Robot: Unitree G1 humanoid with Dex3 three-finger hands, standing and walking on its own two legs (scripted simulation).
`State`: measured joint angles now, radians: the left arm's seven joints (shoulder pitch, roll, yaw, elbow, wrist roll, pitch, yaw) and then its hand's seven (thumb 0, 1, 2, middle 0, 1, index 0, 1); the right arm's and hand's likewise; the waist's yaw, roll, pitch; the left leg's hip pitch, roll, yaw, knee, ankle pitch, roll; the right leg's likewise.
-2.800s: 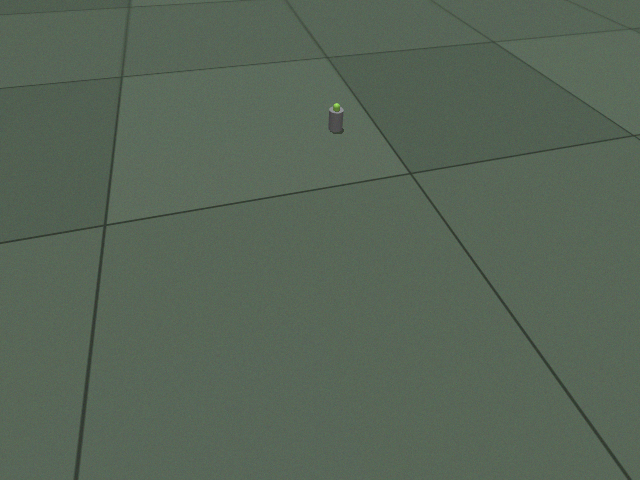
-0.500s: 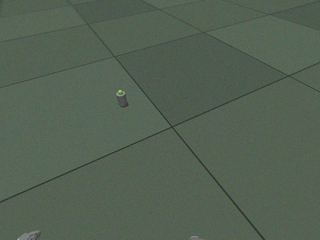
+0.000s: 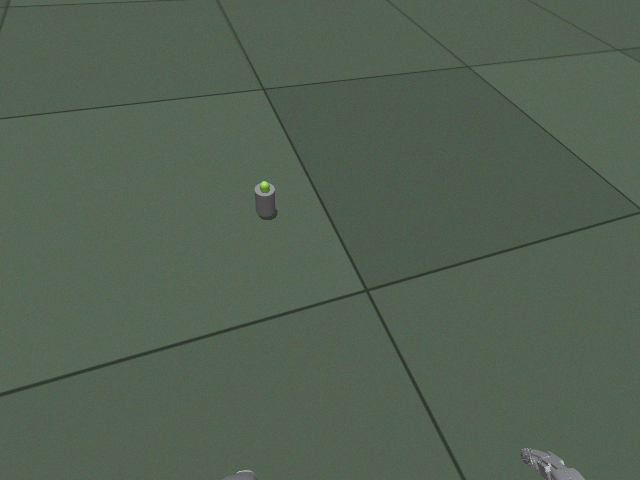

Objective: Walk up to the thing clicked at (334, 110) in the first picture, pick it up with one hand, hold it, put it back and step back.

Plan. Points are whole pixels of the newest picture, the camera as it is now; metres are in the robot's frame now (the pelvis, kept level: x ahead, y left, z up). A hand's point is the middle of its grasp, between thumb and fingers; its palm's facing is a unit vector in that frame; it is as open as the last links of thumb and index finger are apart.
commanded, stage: walk up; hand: left
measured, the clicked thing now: (265, 196) +1.26 +0.23 -0.67
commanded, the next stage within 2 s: none
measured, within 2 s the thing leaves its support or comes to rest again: neither
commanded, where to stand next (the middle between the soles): +0.92 +0.04 m, yaw -3 degrees
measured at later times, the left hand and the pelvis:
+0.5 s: hand (180, 319) +0.37 +0.24 -0.11, palm faces -0.06 -0.91 -0.40, open 7.4 cm; pelvis +0.24 -0.03 +0.00, yaw +0 degrees
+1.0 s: hand (156, 296) +0.44 +0.30 -0.15, palm faces +0.03 -0.93 -0.36, open 7.4 cm; pelvis +0.43 +0.02 +0.00, yaw +1 degrees
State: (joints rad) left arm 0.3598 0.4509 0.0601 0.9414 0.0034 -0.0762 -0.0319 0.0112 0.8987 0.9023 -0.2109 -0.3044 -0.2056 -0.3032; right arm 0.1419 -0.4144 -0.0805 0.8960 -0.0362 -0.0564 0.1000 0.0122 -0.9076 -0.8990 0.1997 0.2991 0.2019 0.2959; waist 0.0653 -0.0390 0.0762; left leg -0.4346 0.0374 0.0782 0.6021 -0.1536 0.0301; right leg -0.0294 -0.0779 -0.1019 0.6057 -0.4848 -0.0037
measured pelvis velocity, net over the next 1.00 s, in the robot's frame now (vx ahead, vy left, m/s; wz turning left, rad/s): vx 0.43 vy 0.02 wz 0.02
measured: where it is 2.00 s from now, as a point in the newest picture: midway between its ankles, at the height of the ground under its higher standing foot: (303, 313)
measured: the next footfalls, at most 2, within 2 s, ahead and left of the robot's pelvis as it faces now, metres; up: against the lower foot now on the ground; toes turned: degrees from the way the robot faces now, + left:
right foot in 0.42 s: +0.38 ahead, -0.13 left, +0.00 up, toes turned -5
left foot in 0.94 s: +0.56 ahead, +0.14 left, +0.00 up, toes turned +6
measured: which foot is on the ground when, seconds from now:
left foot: down 0.00-0.46, up 0.48-0.92, down 0.94-1.00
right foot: down 0.00-0.00, up 0.02-0.40, down 0.42-0.98, up 1.00-1.00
